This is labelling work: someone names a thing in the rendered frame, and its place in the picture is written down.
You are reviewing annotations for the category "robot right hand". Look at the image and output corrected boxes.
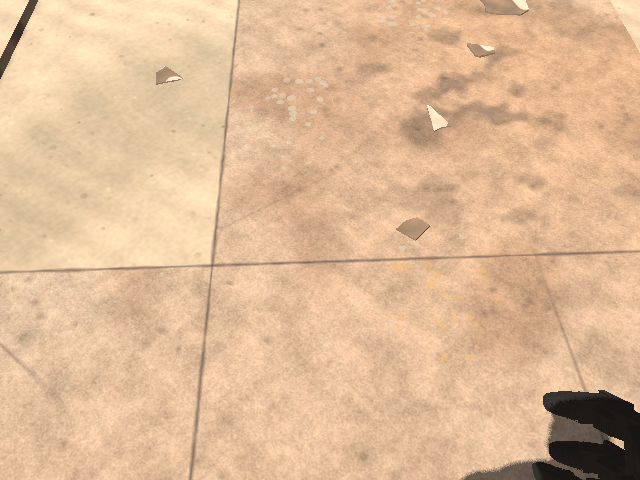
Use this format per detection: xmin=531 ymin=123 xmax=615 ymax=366
xmin=532 ymin=390 xmax=640 ymax=480

